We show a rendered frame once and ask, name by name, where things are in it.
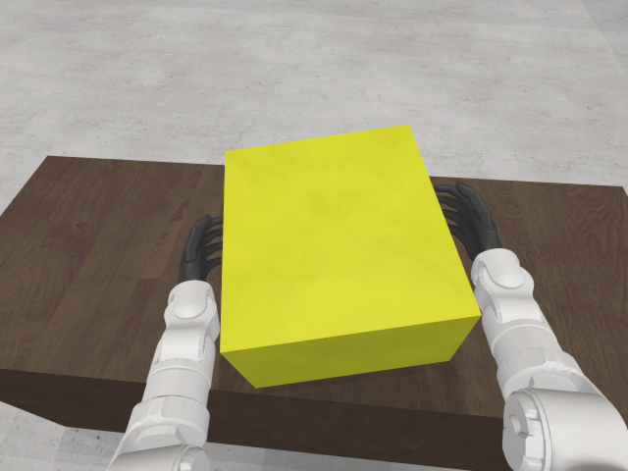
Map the robot left forearm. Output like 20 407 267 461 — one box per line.
106 281 220 471

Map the robot left hand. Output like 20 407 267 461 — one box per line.
178 214 224 284

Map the pedestal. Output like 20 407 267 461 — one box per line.
0 156 628 471

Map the robot right upper arm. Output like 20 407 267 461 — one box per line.
502 388 628 471

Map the robot right hand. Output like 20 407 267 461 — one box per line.
433 182 503 262

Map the robot left upper arm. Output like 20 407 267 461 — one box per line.
108 444 210 471

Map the carton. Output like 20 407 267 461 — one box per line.
220 124 482 389

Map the robot right forearm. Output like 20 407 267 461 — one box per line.
471 248 628 437

